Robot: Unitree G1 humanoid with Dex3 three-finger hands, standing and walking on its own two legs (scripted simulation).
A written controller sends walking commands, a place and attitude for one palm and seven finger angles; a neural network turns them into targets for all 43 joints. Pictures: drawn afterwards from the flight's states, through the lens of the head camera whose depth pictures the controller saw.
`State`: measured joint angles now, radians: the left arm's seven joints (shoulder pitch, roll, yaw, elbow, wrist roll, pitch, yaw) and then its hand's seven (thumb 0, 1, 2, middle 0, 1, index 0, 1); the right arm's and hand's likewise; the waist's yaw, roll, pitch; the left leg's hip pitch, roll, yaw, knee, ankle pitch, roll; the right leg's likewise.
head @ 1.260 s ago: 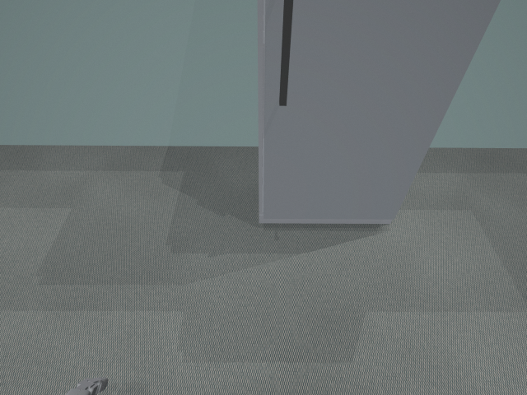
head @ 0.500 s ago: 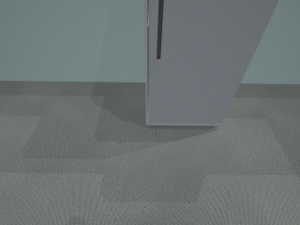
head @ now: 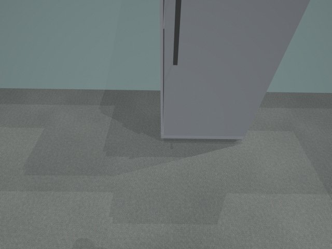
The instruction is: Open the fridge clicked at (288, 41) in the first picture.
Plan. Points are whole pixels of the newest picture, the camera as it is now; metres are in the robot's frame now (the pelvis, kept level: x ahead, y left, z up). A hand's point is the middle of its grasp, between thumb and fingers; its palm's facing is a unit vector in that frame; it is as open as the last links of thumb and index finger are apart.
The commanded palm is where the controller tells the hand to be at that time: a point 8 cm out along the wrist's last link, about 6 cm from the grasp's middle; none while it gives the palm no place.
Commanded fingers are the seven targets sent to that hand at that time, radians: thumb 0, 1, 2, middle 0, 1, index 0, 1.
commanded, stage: look at it before walking up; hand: left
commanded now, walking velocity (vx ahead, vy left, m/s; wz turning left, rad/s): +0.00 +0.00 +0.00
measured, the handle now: (177, 22) +0.97 +0.01 +0.13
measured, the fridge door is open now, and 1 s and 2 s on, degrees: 0 0 0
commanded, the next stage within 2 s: walk to a spot facing it in 0.18 s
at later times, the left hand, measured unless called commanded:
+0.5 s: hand out of the picture +0.07 +0.23 -0.16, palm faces -0.06 -0.94 -0.33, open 7.4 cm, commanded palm none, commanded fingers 0.00 0.90 0.90 -0.20 -0.30 -0.20 -0.30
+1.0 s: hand out of the picture +0.04 +0.17 -0.16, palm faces -0.21 -0.95 -0.23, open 7.4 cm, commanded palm none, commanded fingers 0.00 0.90 0.90 -0.20 -0.30 -0.20 -0.30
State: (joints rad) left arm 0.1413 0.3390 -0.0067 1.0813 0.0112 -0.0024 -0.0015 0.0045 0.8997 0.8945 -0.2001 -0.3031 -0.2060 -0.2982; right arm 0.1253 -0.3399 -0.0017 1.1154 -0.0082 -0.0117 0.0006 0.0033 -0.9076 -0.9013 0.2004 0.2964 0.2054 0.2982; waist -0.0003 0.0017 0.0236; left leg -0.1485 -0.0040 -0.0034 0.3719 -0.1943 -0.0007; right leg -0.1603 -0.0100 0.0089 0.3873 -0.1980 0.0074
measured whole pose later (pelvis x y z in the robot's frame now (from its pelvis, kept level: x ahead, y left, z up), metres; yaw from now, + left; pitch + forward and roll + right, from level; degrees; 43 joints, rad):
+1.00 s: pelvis +0.00 -0.02 +0.00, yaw -17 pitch +2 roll +1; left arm 0.38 0.18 0.05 0.96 0.02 0.00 -0.01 0.00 0.90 0.89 -0.20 -0.30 -0.21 -0.30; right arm 0.17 -0.26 -0.08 0.94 -0.03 0.02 0.01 0.01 -0.91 -0.90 0.20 0.30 0.20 0.30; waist 0.04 0.01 0.01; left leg -0.49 0.05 0.00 0.99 -0.30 -0.06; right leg -0.27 0.09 0.17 0.40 -0.16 -0.05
